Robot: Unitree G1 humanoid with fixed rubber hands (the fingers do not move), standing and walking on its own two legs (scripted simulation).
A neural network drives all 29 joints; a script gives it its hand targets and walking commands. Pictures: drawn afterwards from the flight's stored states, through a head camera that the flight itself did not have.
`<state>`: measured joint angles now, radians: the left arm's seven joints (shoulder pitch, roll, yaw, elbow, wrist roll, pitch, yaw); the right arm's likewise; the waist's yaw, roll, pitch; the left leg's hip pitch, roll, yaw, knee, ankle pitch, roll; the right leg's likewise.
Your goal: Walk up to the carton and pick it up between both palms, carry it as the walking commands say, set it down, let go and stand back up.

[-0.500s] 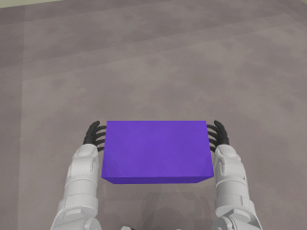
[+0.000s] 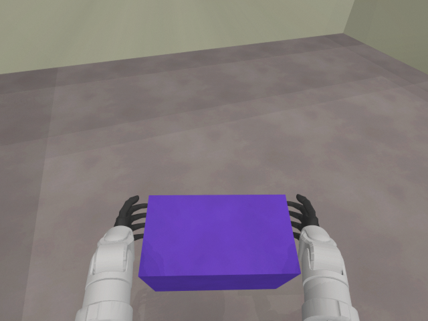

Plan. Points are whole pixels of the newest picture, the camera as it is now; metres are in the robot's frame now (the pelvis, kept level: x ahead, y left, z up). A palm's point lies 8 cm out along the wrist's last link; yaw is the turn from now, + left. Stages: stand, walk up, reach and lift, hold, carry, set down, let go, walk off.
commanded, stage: reach and lift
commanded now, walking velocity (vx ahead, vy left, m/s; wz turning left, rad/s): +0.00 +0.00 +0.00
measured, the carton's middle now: (216, 245) +0.31 +0.00 -0.06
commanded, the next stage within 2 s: hold in 1.22 s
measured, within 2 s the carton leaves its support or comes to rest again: neither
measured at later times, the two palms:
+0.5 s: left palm (118, 228) +0.28 +0.19 +0.05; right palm (315, 230) +0.28 -0.18 +0.06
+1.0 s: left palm (123, 222) +0.29 +0.18 +0.05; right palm (318, 228) +0.29 -0.18 +0.06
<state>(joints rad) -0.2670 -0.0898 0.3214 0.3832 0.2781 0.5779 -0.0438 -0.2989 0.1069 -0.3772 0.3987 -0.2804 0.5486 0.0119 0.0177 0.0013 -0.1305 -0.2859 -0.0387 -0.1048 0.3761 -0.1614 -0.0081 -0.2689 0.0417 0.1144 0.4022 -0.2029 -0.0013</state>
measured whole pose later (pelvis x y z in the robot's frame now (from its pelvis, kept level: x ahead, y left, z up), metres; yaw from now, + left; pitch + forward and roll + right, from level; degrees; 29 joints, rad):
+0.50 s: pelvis +0.00 +0.00 +0.01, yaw +0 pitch -5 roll +0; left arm -0.25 -0.09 0.30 0.30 0.31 0.72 -0.05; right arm -0.27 0.13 -0.34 0.30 -0.32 0.70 0.02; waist 0.00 0.00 -0.08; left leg -0.05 -0.03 -0.10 0.25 -0.12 0.00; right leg -0.02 0.04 0.11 0.26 -0.15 0.00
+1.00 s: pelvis +0.00 +0.01 +0.01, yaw -1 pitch -3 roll +0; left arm -0.28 -0.11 0.30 0.31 0.32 0.71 -0.03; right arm -0.30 0.12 -0.36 0.31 -0.32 0.69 0.02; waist 0.00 0.00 -0.08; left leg -0.07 -0.03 -0.08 0.24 -0.11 0.01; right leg -0.05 0.03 0.13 0.24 -0.14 0.01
